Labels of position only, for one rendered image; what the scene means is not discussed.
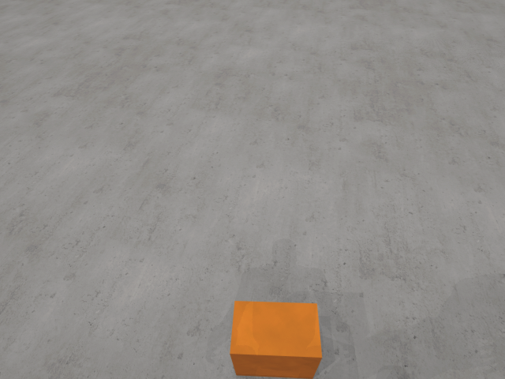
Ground carton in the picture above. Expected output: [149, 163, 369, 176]
[230, 301, 322, 379]

